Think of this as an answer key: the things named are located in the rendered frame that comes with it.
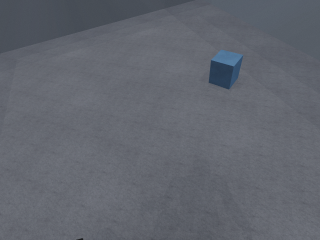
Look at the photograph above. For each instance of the carton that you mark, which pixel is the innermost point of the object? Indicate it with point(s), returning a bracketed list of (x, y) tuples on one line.
[(225, 68)]

